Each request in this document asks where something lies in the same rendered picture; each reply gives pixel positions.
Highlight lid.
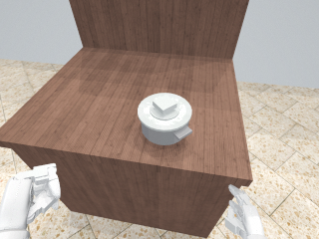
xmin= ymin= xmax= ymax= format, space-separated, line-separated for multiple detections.
xmin=138 ymin=93 xmax=192 ymax=132

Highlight knob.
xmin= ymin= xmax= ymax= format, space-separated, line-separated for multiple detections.
xmin=153 ymin=95 xmax=177 ymax=115

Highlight pot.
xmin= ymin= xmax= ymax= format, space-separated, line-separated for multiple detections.
xmin=141 ymin=122 xmax=192 ymax=145

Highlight table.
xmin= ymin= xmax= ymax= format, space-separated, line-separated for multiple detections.
xmin=0 ymin=0 xmax=253 ymax=238

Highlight right robot hand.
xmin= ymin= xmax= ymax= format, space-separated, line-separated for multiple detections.
xmin=224 ymin=184 xmax=265 ymax=239

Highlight left robot hand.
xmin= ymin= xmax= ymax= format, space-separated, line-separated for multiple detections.
xmin=0 ymin=163 xmax=61 ymax=231

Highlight robot left forearm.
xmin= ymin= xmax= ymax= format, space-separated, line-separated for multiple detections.
xmin=0 ymin=228 xmax=30 ymax=239

